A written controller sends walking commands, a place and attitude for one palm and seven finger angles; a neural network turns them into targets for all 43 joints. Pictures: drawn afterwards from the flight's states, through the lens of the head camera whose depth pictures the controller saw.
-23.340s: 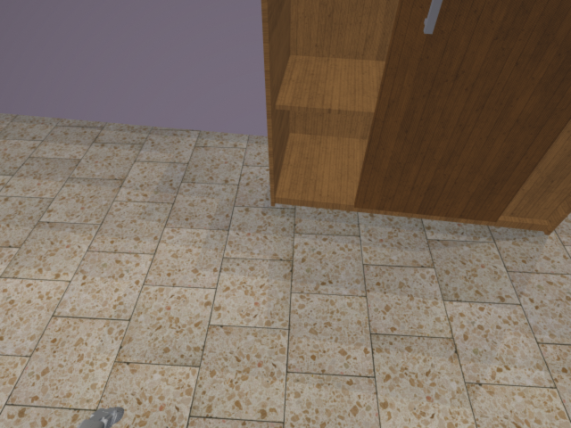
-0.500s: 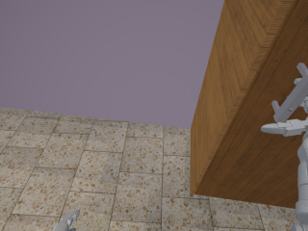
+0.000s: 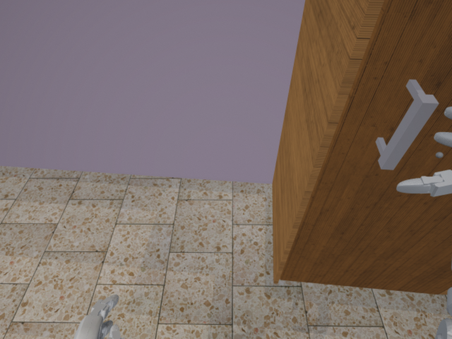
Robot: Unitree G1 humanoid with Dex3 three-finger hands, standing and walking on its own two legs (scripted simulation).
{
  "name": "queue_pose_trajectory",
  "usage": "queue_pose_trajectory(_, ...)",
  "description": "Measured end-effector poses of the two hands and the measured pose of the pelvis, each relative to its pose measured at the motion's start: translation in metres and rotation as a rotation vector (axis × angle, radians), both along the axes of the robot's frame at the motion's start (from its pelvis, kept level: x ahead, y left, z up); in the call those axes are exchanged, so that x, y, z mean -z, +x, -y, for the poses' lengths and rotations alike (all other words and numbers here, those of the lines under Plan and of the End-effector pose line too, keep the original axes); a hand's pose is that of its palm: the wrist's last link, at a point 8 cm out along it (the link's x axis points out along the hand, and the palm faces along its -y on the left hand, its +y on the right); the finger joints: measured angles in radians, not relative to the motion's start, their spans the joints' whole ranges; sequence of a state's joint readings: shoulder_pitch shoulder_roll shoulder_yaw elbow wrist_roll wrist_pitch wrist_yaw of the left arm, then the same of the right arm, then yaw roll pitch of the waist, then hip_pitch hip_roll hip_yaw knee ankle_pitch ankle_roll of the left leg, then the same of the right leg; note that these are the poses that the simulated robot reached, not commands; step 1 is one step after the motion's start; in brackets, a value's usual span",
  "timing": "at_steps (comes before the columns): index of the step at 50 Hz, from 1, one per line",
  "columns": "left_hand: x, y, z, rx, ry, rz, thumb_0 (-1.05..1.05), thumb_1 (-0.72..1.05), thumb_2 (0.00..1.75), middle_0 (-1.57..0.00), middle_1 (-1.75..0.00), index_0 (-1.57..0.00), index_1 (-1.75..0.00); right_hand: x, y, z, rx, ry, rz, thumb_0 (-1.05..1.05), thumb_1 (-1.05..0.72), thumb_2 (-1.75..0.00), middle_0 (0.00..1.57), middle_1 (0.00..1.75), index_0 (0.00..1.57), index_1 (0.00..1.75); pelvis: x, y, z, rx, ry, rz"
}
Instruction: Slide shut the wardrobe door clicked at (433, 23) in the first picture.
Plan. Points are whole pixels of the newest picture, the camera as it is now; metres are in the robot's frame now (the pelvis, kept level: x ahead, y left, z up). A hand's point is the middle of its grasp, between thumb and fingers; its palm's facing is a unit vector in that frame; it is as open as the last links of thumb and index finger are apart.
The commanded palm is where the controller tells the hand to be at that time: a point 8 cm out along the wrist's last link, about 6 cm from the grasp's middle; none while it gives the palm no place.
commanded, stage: slip the hand off the handle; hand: right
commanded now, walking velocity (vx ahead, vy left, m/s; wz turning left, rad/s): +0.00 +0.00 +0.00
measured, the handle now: (399, 126) +0.44 -0.27 +0.17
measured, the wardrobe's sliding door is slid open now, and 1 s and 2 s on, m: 0.00 0.00 0.00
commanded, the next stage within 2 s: draw the hand back to the body in 0.88 s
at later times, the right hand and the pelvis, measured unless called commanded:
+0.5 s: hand out of the picture +0.34 -0.33 +0.14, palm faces +0.42 +0.89 -0.20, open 14.7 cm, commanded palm +0.29 -0.36 +0.16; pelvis -0.01 -0.03 +0.00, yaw +0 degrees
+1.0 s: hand out of the picture +0.27 -0.32 +0.15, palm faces +0.43 +0.88 -0.21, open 14.7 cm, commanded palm +0.23 -0.35 +0.16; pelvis -0.02 -0.03 +0.00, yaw +0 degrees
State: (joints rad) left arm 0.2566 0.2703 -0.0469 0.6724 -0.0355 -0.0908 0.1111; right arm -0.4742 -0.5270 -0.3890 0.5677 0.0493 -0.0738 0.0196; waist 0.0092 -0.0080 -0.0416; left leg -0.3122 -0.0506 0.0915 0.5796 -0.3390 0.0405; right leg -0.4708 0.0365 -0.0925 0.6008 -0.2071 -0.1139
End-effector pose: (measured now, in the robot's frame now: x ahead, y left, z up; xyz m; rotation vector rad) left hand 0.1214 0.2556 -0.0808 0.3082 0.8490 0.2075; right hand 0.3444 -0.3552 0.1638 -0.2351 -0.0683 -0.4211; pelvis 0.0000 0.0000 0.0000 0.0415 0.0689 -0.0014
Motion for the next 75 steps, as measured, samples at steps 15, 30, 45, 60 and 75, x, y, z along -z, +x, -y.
queue_pose_trajectory(15, 0.008, -0.035, 0.016, -0.042, -0.002, -0.067, 0.01, 0.90, 0.90, -0.21, -0.30, -0.21, -0.30, 0.002, 0.003, 0.017, -0.030, -0.008, 0.027, -0.01, 0.55, -0.20, 0.28, 1.17, 0.26, 1.15, 0.002, -0.003, 0.020, -0.015, 0.012, -0.013)
queue_pose_trajectory(30, -0.004, 0.010, 0.048, 0.071, -0.025, 0.091, 0.01, 0.90, 0.90, -0.21, -0.30, -0.21, -0.30, 0.005, -0.061, 0.010, -0.012, -0.019, 0.064, -0.01, 0.55, -0.20, 0.26, 1.16, 0.26, 1.15, 0.003, -0.016, 0.031, 0.007, 0.011, 0.039)
queue_pose_trajectory(45, -0.022, 0.037, 0.074, 0.143, -0.069, 0.218, 0.01, 0.90, 0.90, -0.21, -0.30, -0.21, -0.30, 0.005, -0.104, -0.002, 0.000, -0.016, 0.050, -0.01, 0.55, -0.20, 0.26, 1.15, 0.26, 1.15, 0.001, -0.023, 0.031, 0.004, 0.007, 0.098)
queue_pose_trajectory(60, -0.028, 0.027, 0.066, 0.101, -0.060, 0.253, 0.02, 0.90, 0.90, -0.21, -0.30, -0.21, -0.30, 0.006, -0.108, -0.009, -0.335, 0.177, -0.041, -0.01, 0.55, -0.20, 0.25, 1.15, 0.26, 1.15, -0.005, -0.020, 0.029, 0.009, 0.010, 0.145)
queue_pose_trajectory(75, -0.046, 0.047, 0.069, 0.181, -0.084, 0.355, 0.02, 0.90, 0.90, -0.21, -0.30, -0.21, -0.30, 0.002, -0.157, -0.013, -0.291, 0.175, -0.030, -0.01, 0.53, -0.21, 0.25, 1.14, 0.25, 1.14, -0.004, -0.025, 0.024, 0.020, 0.009, 0.157)
